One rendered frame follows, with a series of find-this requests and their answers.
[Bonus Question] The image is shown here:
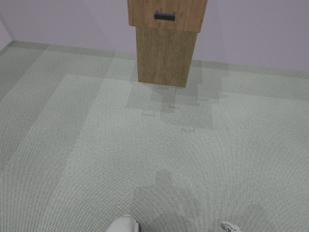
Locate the robot left shin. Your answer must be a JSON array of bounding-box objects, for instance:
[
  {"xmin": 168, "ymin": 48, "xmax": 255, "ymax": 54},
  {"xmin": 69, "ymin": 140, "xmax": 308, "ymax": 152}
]
[{"xmin": 123, "ymin": 215, "xmax": 133, "ymax": 219}]

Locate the robot right hand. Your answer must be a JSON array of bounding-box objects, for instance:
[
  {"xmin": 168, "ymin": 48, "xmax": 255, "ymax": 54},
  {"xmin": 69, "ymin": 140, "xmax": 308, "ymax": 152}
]
[{"xmin": 220, "ymin": 221, "xmax": 243, "ymax": 232}]

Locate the drawer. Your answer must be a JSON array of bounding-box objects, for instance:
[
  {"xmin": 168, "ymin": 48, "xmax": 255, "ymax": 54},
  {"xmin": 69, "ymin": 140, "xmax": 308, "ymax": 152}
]
[{"xmin": 127, "ymin": 0, "xmax": 208, "ymax": 33}]

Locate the left robot thigh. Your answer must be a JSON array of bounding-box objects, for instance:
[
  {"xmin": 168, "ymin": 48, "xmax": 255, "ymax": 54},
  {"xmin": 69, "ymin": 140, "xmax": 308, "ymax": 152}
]
[{"xmin": 105, "ymin": 217, "xmax": 139, "ymax": 232}]

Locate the handle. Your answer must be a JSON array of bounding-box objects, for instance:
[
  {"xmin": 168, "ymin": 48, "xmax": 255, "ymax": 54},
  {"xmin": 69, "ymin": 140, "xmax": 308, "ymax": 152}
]
[{"xmin": 154, "ymin": 10, "xmax": 176, "ymax": 21}]

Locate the cabinet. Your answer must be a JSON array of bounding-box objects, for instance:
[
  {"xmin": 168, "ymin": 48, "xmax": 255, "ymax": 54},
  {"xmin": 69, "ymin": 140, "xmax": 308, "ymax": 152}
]
[{"xmin": 135, "ymin": 26, "xmax": 198, "ymax": 88}]

